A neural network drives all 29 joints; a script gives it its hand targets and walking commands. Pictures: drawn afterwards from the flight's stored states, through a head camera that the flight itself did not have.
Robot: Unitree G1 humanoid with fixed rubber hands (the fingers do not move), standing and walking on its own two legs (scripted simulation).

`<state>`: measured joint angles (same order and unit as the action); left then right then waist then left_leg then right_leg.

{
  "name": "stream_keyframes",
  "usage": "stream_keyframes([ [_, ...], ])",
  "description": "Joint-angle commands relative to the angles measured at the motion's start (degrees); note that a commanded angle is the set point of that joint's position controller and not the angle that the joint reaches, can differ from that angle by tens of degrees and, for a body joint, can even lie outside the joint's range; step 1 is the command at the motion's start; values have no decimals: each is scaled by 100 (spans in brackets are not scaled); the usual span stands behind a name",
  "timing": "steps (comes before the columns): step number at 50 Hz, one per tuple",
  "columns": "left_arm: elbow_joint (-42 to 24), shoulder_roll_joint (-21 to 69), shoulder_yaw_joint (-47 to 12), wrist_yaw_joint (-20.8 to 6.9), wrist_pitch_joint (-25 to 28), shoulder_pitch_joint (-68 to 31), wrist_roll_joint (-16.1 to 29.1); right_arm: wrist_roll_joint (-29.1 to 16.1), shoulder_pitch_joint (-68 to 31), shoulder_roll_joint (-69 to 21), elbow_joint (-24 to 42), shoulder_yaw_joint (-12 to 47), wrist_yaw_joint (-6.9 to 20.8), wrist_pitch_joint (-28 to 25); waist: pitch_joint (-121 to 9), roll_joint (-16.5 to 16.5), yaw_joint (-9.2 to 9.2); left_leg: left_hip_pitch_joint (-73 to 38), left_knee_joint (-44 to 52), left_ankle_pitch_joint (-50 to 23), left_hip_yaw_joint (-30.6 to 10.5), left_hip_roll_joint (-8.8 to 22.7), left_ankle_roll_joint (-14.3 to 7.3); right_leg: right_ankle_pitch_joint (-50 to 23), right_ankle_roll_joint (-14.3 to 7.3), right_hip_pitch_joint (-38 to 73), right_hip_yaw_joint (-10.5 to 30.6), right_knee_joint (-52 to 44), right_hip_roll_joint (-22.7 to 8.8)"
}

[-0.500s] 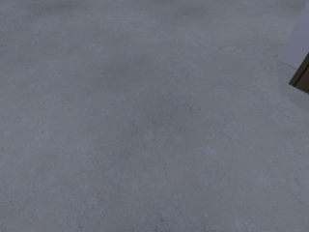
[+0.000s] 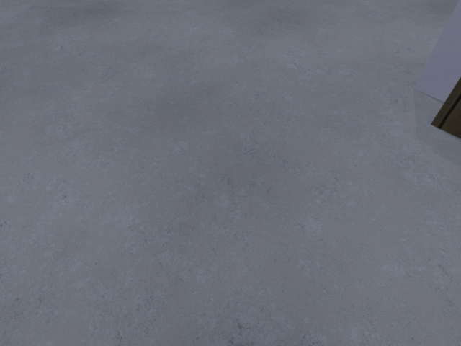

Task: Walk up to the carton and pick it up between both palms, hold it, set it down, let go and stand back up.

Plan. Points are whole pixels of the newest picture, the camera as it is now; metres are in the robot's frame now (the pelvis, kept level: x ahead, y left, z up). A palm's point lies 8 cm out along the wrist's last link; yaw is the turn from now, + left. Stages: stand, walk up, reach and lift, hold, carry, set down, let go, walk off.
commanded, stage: stand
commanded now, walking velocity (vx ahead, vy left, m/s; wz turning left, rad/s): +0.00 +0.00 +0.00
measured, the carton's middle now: out of the picture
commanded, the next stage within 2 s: walk up in 0.14 s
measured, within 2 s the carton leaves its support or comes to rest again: neither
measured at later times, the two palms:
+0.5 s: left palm out of the picture +0.05 +0.22 -0.15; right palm out of the picture -0.02 -0.25 -0.16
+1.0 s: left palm (236, 280) +0.28 +0.02 -0.14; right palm out of the picture +0.21 -0.46 -0.12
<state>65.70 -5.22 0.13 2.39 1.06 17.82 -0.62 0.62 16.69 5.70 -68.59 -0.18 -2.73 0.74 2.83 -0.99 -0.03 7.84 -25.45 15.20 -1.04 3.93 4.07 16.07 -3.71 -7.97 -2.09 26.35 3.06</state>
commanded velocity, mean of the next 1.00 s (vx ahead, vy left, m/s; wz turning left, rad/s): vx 0.00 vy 0.00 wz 0.00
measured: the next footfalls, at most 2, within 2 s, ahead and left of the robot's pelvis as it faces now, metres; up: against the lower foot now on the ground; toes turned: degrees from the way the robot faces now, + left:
right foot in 0.68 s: +0.15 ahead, -0.29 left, +0.00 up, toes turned -27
left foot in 1.10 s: +0.43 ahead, -0.21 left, +0.00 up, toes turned -25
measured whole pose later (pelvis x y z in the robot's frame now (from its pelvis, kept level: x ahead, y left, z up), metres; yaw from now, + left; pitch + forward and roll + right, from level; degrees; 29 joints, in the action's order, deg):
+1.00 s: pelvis +0.17 -0.20 -0.02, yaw -26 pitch -3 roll +0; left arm 48.2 -11.9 1.7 -1.9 0.3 21.6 -1.4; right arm 1.6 10.8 13.1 -42.7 0.3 1.1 -3.3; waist 2.7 -1.2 5.0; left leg 33.6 -53.2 20.9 3.9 3.9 -1.0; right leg 22.1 -3.6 -13.6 -1.9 38.5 2.4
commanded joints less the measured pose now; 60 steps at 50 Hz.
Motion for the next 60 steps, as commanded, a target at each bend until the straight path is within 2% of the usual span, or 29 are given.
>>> stream_keyframes([
  [1,-95,-483,57,9,28,493,9,-5,589,367,7,-20,2,-26,464,181,-6,275,348,-672,-39,162,-274,-665,20,-441,760,-894,-724],
  [16,-127,-479,55,2,74,510,4,5,679,335,-19,-14,-17,-53,387,172,-8,292,347,-816,13,196,-226,-1273,-25,-231,763,-837,-753],
  [17,-850,-1614,529,-181,71,-75,-63,351,409,1365,590,-430,-63,-227,128,90,-60,-673,-520,739,-2,65,-791,883,-24,-1749,1617,-95,-690],
  [18,-1104,-1659,553,-268,21,-572,-63,410,689,1503,550,-556,-90,-288,321,-37,-312,-1593,-292,1421,-366,266,-1065,2117,145,-3365,1644,-69,-540],
  [19,-1353,-1516,526,-315,-36,-1095,-119,477,1205,1570,476,-641,-130,-330,345,-336,-625,-2413,446,2127,-928,950,-1435,2150,480,-4414,1017,326,-313],
  [20,-1567,-1245,502,-336,-78,-1381,-171,465,1501,1671,426,-647,-179,-383,194,-1082,-781,-2119,1334,2282,-2132,2412,-2004,1491,511,-4316,305,2359,-287],
  [21,-1751,-1188,545,-354,-123,-1206,-306,427,1211,1644,523,-580,-255,-445,462,-830,-571,-1532,1542,1937,-2546,3280,-2339,1466,596,-4383,478,3551,-934],
  [22,-1782,-1191,596,-406,-178,-915,-382,413,743,1504,680,-569,-324,-521,596,-617,-317,-1105,1654,1747,-2340,3401,-2391,1449,713,-4195,722,4107,-1275],
  [23,-1747,-1414,625,-456,-171,-967,-286,489,308,1449,784,-606,-354,-574,630,-638,-115,-875,1583,1409,-1982,3174,-2156,1336,677,-4147,856,4125,-1407],
  [26,-1771,-1290,629,-558,-170,-695,-160,548,-72,1433,1081,-631,-292,-709,699,-793,81,-786,1263,1236,-637,2522,-1797,1301,747,-3868,896,3484,-1636],
  [29,-1878,-1129,556,-757,-201,-797,-114,555,-235,1709,1313,-693,-187,-644,858,-986,73,-177,1079,1149,554,2163,-1607,885,636,-2954,179,2735,-1516],
  [31,-1878,-1260,593,-874,-161,-447,-87,583,-559,1882,1539,-701,-106,-535,777,-956,333,947,661,1485,1227,1877,-1338,346,443,-1467,-394,2379,-1183],
  [32,-1733,-1384,629,-879,-116,40,-55,623,-793,1953,1661,-684,-76,-468,593,-801,611,1604,182,1624,1510,1692,-1184,-10,307,-489,-733,2086,-917],
  [33,-1531,-1637,734,-825,-41,670,-7,627,-884,1818,1743,-622,-24,-402,247,-95,955,2084,-974,1128,1835,1260,-1001,-234,178,569,-916,1821,-537],
  [34,-1291,-2054,882,-693,21,1439,38,636,-759,1415,1838,-451,80,-343,-263,1175,1285,2370,-3120,626,2044,523,-847,226,-64,1274,-518,1444,-142],
  [35,-1368,-2733,985,-587,15,1709,67,515,-703,1017,2259,-303,267,-272,-411,3056,1238,3308,-5142,2676,1470,-262,-546,1529,-692,1150,2715,-297,-1434],
  [36,-1559,-3053,984,-520,-43,1284,295,283,-571,1234,2552,-282,381,-244,-456,2666,1031,3662,-5338,2933,402,-397,-607,2767,-1298,892,4808,-1693,-2053],
  [37,-1757,-3020,874,-425,-82,822,358,236,-714,1387,2571,-235,460,-290,-401,1996,892,3662,-5512,2521,-80,-3,-702,3236,-1276,761,4797,-1931,-2211],
  [40,-1976,-2576,696,-171,-73,358,199,109,-449,1352,2503,-96,468,-504,-41,1460,489,3451,-4973,1764,-236,475,-615,1864,-1059,-37,3456,-1067,-2022],
  [42,-2116,-2252,598,-237,15,-48,50,108,-84,1503,2522,-112,363,-526,-91,1408,199,2759,-4174,1710,-164,452,-489,1181,-1078,-703,2840,-848,-1850],
  [44,-2240,-2052,546,-302,76,-86,-45,97,-107,1435,2675,-125,335,-484,7,1038,164,2517,-3607,1433,42,333,-459,921,-1182,-1129,2505,-818,-1803],
  [49,-2443,-1975,473,-468,83,-342,-121,83,-437,1228,3136,-159,344,-504,263,518,110,1500,-2086,-395,478,-16,-577,1683,-940,-2143,1829,-992,-1389],
  [53,-2461,-1688,327,-619,10,-428,-193,224,892,1374,2982,-423,180,-532,-140,-339,-544,-1097,-1291,-524,757,-382,-736,2600,-376,-3283,1305,613,-703],
  [54,-2438,-1503,250,-654,-8,-161,-211,283,1431,1585,2996,-547,92,-537,-563,-960,-725,-1666,-696,799,-279,407,-831,2545,-152,-3438,837,2119,-253],
  [55,-2535,-1348,204,-697,-38,226,-213,274,1755,1909,3156,-597,-5,-543,-766,-1607,-702,-1501,857,3692,-3304,2228,-979,2150,201,-3680,646,4141,139],
  [56,-2547,-1674,323,-685,-143,579,-268,127,1226,2068,3251,-555,-143,-490,-147,-750,-268,-636,1892,5310,-4732,2801,-1038,1673,421,-3843,843,4839,-46],
  [57,-2561,-1871,394,-692,-211,644,-282,24,868,2098,3181,-571,-224,-484,237,-665,-75,-191,2127,5659,-4872,2847,-1193,1370,533,-4065,856,5255,-288],
  [58,-2556,-1872,398,-687,-226,471,-328,27,714,1952,3152,-544,-215,-552,465,-675,-74,32,2074,5414,-4469,2845,-1262,1157,566,-4224,822,5447,-470],
  [60,-2508,-1811,396,-676,-169,143,-355,86,483,1622,3136,-403,-141,-722,566,-613,-76,292,1731,3949,-2749,2426,-1321,775,660,-4081,876,5178,-728],
])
